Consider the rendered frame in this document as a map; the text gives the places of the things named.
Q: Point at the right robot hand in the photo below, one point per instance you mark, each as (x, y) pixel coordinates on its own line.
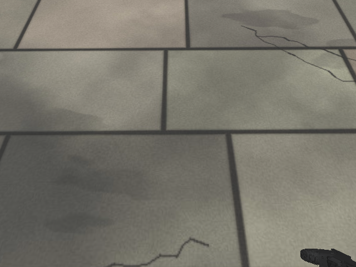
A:
(327, 258)

